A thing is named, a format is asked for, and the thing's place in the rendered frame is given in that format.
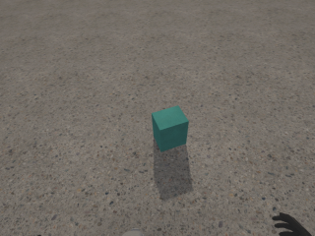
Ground carton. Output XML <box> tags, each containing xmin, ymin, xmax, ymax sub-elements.
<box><xmin>152</xmin><ymin>105</ymin><xmax>189</xmax><ymax>152</ymax></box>

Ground right robot hand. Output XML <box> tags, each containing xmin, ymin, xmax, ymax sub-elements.
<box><xmin>272</xmin><ymin>212</ymin><xmax>312</xmax><ymax>236</ymax></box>

